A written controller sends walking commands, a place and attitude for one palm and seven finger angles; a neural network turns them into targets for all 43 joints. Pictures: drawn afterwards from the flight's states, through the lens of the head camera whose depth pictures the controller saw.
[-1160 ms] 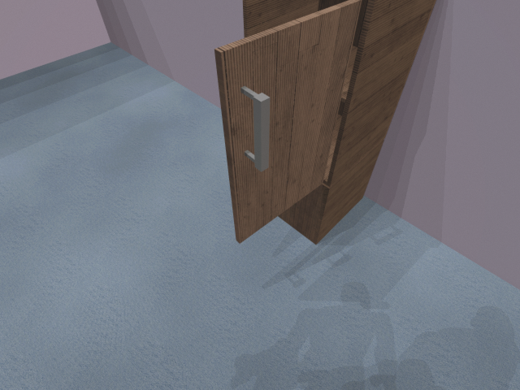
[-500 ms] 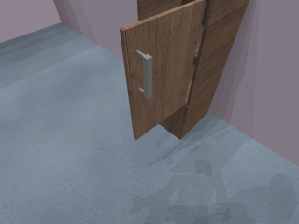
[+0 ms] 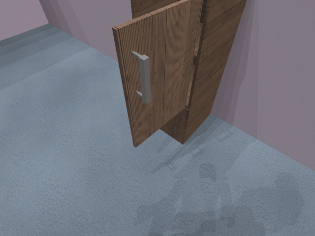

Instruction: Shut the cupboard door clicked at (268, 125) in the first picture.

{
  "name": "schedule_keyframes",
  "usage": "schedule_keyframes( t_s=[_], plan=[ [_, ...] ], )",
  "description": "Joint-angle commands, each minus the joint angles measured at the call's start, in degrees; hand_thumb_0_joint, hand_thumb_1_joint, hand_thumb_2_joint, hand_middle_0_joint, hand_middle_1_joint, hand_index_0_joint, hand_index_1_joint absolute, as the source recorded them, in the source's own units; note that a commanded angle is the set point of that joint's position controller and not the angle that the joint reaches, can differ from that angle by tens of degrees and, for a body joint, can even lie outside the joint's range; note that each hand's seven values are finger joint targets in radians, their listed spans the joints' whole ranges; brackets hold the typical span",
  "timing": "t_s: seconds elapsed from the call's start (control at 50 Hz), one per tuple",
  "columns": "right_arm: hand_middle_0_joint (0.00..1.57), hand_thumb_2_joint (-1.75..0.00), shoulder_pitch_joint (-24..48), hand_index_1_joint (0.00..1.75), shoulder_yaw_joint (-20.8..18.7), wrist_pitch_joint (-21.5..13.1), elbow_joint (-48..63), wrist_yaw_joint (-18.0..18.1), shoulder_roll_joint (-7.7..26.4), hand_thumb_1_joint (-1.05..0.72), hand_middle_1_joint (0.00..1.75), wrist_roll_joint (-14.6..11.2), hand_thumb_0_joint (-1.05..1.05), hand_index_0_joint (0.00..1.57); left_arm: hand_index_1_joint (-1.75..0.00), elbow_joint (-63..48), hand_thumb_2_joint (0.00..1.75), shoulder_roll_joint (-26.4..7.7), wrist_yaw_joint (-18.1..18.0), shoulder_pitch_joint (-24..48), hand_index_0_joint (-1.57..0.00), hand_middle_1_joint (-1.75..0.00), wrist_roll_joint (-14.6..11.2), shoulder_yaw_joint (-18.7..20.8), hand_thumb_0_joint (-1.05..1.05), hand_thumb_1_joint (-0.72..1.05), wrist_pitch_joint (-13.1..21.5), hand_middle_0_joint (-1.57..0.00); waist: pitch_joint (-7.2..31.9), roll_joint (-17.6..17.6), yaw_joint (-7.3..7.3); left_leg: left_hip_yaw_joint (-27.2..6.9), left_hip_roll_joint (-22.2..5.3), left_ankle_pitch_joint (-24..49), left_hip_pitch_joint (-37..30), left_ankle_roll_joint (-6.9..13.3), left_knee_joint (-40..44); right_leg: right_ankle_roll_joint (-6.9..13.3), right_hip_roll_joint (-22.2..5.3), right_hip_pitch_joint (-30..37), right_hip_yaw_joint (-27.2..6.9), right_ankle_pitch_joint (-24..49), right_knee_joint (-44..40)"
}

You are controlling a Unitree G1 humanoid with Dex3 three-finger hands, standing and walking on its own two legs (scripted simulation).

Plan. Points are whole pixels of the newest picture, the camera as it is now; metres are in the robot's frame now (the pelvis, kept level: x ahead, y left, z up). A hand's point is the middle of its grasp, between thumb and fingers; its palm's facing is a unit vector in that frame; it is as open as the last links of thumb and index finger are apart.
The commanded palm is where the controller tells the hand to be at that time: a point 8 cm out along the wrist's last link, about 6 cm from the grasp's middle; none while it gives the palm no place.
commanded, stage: walk around to get in front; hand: left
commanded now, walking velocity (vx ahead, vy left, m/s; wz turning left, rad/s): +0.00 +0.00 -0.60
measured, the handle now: (140, 78) +0.57 +0.10 +0.08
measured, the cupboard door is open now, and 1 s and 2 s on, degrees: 86 86 86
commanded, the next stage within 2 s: none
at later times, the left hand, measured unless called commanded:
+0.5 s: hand out of the picture +0.05 +0.14 -0.16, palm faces -0.19 -0.94 -0.27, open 7.4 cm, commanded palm none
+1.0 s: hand (116, 218) +0.20 +0.14 -0.17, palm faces -0.46 -0.86 -0.24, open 7.4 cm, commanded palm none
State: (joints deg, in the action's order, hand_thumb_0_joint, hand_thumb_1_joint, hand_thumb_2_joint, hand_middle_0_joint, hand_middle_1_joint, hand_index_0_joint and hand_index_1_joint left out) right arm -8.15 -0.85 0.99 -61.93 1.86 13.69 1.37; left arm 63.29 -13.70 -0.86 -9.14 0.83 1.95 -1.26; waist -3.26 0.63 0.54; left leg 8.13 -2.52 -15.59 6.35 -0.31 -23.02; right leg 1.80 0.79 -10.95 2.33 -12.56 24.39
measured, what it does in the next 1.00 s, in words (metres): steps on the spot, turning right: left foot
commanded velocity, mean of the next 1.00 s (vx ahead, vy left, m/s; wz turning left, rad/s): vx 0.00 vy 0.00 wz -0.60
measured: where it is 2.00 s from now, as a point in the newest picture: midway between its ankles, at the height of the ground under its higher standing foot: outside the picture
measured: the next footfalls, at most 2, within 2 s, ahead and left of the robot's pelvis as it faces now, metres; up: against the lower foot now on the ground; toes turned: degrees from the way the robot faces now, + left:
left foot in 0.80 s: +0.08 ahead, +0.10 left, +0.00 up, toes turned -26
right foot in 1.14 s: -0.04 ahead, -0.15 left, +0.00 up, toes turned -43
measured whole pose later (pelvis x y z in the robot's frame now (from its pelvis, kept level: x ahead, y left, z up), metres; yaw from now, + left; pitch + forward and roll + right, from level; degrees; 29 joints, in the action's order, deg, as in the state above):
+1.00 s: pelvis +0.01 -0.01 +0.00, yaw -32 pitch +1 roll -2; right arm -11.0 -1.1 0.6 -50.8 2.3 10.4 2.2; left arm 51.0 -16.1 1.6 -8.9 1.2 6.2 -3.7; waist -6.6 -1.0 2.0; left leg 4.0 -5.6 -17.4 11.6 -1.4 -27.8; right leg -3.5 -0.3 -29.9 0.2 -25.2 61.1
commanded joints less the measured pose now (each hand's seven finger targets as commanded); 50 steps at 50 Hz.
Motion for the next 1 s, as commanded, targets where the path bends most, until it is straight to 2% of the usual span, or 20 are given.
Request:
schedule_keyframes(
  t_s=[0.0, 0.04, 0.08, 0.12, 0.2, 0.22, 0.24, 0.26, 0.28, 0.3, 0.4, 0.56, 0.68, 0.72, 0.76, 0.78, 0.8, 0.84, 0.9, 0.98],
  plan=[
    [0.2, -0.9, -4.02, 0.3, -2.93, 0.41, 3.99, 1.06, 8.29, -0.9, 0.3, -0.06, 0.0, 0.2, -0.3, -5.8, 0.9, -7.98, 0.09, -0.72, -0.2, -0.3, 0.37, 2.49, 0.0, 0.9, -0.22, -0.2, 1.98, 0.8, -1.28, -4.56, -9.17, 10.46, -1.08, 1.72, 0.32, 1.05, -5.96, -5.46, -7.12, 17.75, 3.82],
    [0.2, -0.9, -4.21, 0.3, -3.6, 0.38, 5.05, 1.17, 9.26, -0.9, 0.3, 0.11, 0.0, 0.2, -0.3, -7.43, 0.9, -6.82, 0.5, -0.63, -0.2, -0.3, 0.5, 2.82, 0.0, 0.9, -0.7, -0.2, 1.2, 4.41, -1.24, -7.33, -13.19, 8.61, -0.63, 4.02, 2.57, 0.22, -3.26, -9.35, -5.06, 9.31, 10.38],
    [0.2, -0.9, -4.59, 0.3, -3.91, -0.15, 5.67, 1.18, 9.65, -0.9, 0.3, 0.47, 0.0, 0.2, -0.3, -9.35, 0.9, -5.0, 0.93, 0.31, -0.2, -0.3, 0.62, 3.15, 0.0, 0.9, -1.47, -0.2, -0.16, 10.84, -1.31, -11.57, -20.41, 14.02, 1.06, 9.37, 7.19, -0.94, -1.02, -13.23, -2.07, -13.9, 25.97],
    [0.2, -0.9, -3.89, 0.3, -3.78, -0.49, 6.98, 1.29, 8.93, -0.9, 0.3, 0.58, 0.0, 0.2, -0.3, -10.46, 0.9, -4.37, 1.1, 0.26, -0.2, -0.3, 0.56, 3.64, 0.0, 0.9, -1.77, -0.2, 0.04, 8.94, -0.54, -10.74, -22.33, 18.82, 1.74, 11.18, 5.83, -0.86, -2.96, -13.98, -4.31, -17.94, 31.43],
    [0.2, -0.9, -0.27, 0.3, -4.47, -0.3, 8.57, 1.0, 9.65, -0.9, 0.3, 0.57, 0.0, 0.2, -0.3, -9.49, 0.9, -3.2, 1.69, -6.85, -0.2, -0.3, 0.44, 4.2, 0.0, 0.9, -0.84, -0.2, 2.1, 4.35, 3.11, -1.74, -17.03, 19.01, 4.15, 4.91, -6.51, -1.07, -3.08, -2.65, -0.01, -6.63, 12.9],
    [0.2, -0.9, 0.95, 0.3, -4.61, 0.13, 9.64, 0.79, 8.73, -0.9, 0.3, -0.11, 0.0, 0.2, -0.3, -8.38, 0.9, -5.87, 1.4, -10.8, -0.2, -0.3, 0.88, 4.9, 0.0, 0.9, -0.21, -0.2, 2.21, -5.37, 5.17, 1.38, -11.52, 9.53, 9.14, 1.47, -17.01, -0.22, -4.84, 2.02, -4.37, 6.92, 1.85],
    [0.2, -0.9, 0.64, 0.3, -4.06, 0.41, 11.77, 0.44, 3.87, -0.9, 0.3, -0.85, 0.0, 0.2, -0.3, -8.59, 0.9, -12.78, 0.22, -12.28, -0.2, -0.3, 1.51, 6.19, 0.0, 0.9, 0.46, -0.2, 1.8, -25.04, 5.13, 3.53, -1.22, -17.53, 23.15, -2.49, -32.34, 5.21, -19.6, 6.57, -29.96, 22.18, -7.25],
    [0.2, -0.9, 2.39, 0.3, -3.95, 1.37, 12.08, 0.15, 4.77, -0.9, 0.3, -0.82, 0.0, 0.2, -0.3, -8.36, 0.9, -13.42, -0.37, -13.73, -0.2, -0.3, 0.34, 5.95, 0.0, 0.9, 0.32, -0.2, 1.01, -21.24, 6.07, -5.37, 0.05, -22.09, 23.82, -2.18, -41.16, 8.8, -21.67, 3.04, -33.12, 23.87, -8.6],
    [0.2, -0.9, 0.76, 0.3, -4.11, 1.69, 11.7, -0.37, 4.52, -0.9, 0.3, -1.03, 0.0, 0.2, -0.3, -9.39, 0.9, -13.11, -0.5, -10.43, -0.2, -0.3, 0.31, 5.79, 0.0, 0.9, 0.14, -0.2, -0.28, -16.37, 3.58, -8.05, -1.48, -18.56, 24.88, -1.75, -45.28, 11.36, -20.81, -0.56, -30.35, 6.85, -9.72],
    [0.2, -0.9, 3.0, 0.3, -4.39, 1.61, 11.73, -0.48, 4.22, -0.9, 0.3, -0.82, 0.0, 0.2, -0.3, -11.04, 0.9, -10.38, -0.78, -6.82, -0.2, -0.3, 0.55, 5.7, 0.0, 0.9, 0.05, -0.2, -1.97, -13.12, 2.63, -9.68, -1.71, -13.63, 27.07, -1.71, -46.33, 9.98, -17.15, -2.43, -30.6, 1.85, -9.96],
    [0.2, -0.9, 1.43, 0.3, -3.93, 1.14, 10.9, -0.18, 2.57, -0.9, 0.3, -0.81, 0.0, 0.2, -0.3, -11.23, 0.9, -7.99, -1.09, -7.67, -0.2, -0.3, 0.35, 5.1, 0.0, 0.9, 1.19, -0.2, 7.81, -3.72, 1.24, -9.83, -0.99, -6.85, 25.37, -3.31, -41.38, 7.99, -13.05, 7.87, -24.03, 20.55, -3.96],
    [0.2, -0.9, 5.91, 0.3, -3.79, 0.76, 13.85, 0.35, 2.6, -0.9, 0.3, -1.17, 0.0, 0.2, -0.3, -10.95, 0.9, -8.47, -0.68, -10.28, -0.2, -0.3, 0.78, 5.42, 0.0, 0.9, 0.71, -0.2, 5.88, -9.26, 2.7, -9.95, 1.04, -8.44, 24.19, -3.53, -31.74, 9.2, -11.44, 8.31, -27.01, 27.09, -3.05],
    [0.2, -0.9, 3.28, 0.3, -3.78, -0.02, 14.6, 0.44, 2.76, -0.9, 0.3, -1.8, 0.0, 0.2, -0.3, -13.03, 0.9, -9.85, -0.46, -5.97, -0.2, -0.3, 0.97, 5.85, 0.0, 0.9, 0.13, -0.2, 5.96, -8.39, 0.62, -10.13, 2.74, -7.27, 13.1, -2.23, -16.62, 8.45, -10.09, -0.35, -30.73, 21.61, -1.45],
    [0.2, -0.9, -2.0, 0.3, -3.92, -0.7, 13.08, 0.8, 3.9, -0.9, 0.3, -1.76, 0.0, 0.2, -0.3, -13.87, 0.9, -8.56, -0.38, -3.0, -0.2, -0.3, 0.55, 5.44, 0.0, 0.9, -0.13, -0.2, 6.88, -6.56, -2.22, -10.1, 1.4, 1.48, -1.05, -1.8, -2.89, 4.11, -6.13, -10.4, -27.74, 12.65, 2.24],
    [0.2, -0.9, -4.98, 0.3, -5.19, -1.7, 13.87, 1.45, 12.67, -0.9, 0.3, -0.3, 0.0, 0.2, -0.3, -15.96, 0.9, -3.95, 0.65, -3.57, -0.2, -0.3, -0.43, 4.38, 0.0, 0.9, -0.05, -0.2, 7.93, 18.57, -2.68, -34.98, -23.58, 7.05, -9.34, 7.13, 9.31, -2.83, 5.6, -24.94, -9.74, -22.94, 23.99],
    [0.2, -0.9, -4.75, 0.3, -4.83, -1.26, 14.27, 1.73, 12.72, -0.9, 0.3, 0.17, 0.0, 0.2, -0.3, -16.16, 0.9, -6.54, 0.91, -0.63, -0.2, -0.3, 0.31, 4.7, 0.0, 0.9, -0.16, -0.2, 5.27, 10.83, -3.42, -34.71, -26.85, 13.59, -2.37, 11.58, 8.32, -3.73, 2.33, -24.08, -8.79, -23.07, 34.88],
    [0.2, -0.9, -1.19, 0.3, -4.36, -1.17, 16.19, 1.99, 11.27, -0.9, 0.3, 0.56, 0.0, 0.2, -0.3, -17.18, 0.9, -6.29, 1.48, -2.04, -0.2, -0.3, 0.46, 5.13, 0.0, 0.9, 0.0, -0.2, 3.33, 5.6, -0.56, -28.43, -25.06, 17.09, 3.48, 12.63, 7.49, -4.48, 0.27, -21.98, -6.69, -20.2, 40.7],
    [0.2, -0.9, -0.68, 0.3, -3.3, -1.78, 15.79, 1.61, 8.25, -0.9, 0.3, 0.77, 0.0, 0.2, -0.3, -15.07, 0.9, -5.55, 1.88, -2.15, -0.2, -0.3, 0.97, 5.23, 0.0, 0.9, -0.43, -0.2, 3.68, 8.58, 0.59, -20.75, -18.65, 31.99, 1.83, 10.01, 3.36, -5.2, -0.03, -24.18, -6.51, -15.75, 47.0],
    [0.2, -0.9, -2.59, 0.3, -3.22, -1.73, 15.33, 1.6, 7.33, -0.9, 0.3, 0.6, 0.0, 0.2, -0.3, -16.23, 0.9, -3.94, 2.6, -1.6, -0.2, -0.3, 0.34, 4.41, 0.0, 0.9, -1.11, -0.2, 4.78, 11.05, 0.17, -9.64, -13.78, 35.97, -2.41, 7.01, 0.35, -5.68, -1.4, -23.44, -2.92, -13.32, 41.94],
    [0.2, -0.9, -6.57, 0.3, -4.03, -1.31, 13.97, 0.98, 8.92, -0.9, 0.3, 0.65, 0.0, 0.2, -0.3, -17.71, 0.9, -2.92, 3.22, 2.77, -0.2, -0.3, 0.31, 3.57, 0.0, 0.9, -1.0, -0.2, 4.58, 11.99, -2.14, -6.04, -14.39, 33.13, -2.47, 6.29, -0.37, -4.83, -1.51, -17.04, 1.74, -11.68, 26.55]
  ],
)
